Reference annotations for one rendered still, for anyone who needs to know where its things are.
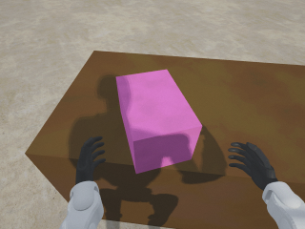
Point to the robot left forearm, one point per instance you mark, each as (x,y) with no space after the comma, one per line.
(85,208)

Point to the robot right forearm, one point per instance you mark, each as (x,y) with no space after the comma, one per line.
(284,206)

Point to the pedestal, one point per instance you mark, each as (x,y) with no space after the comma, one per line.
(235,101)

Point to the left robot hand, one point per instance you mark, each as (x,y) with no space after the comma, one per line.
(85,164)

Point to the right robot hand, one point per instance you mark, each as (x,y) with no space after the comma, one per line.
(257,166)

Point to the carton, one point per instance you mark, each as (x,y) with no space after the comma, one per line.
(160,125)

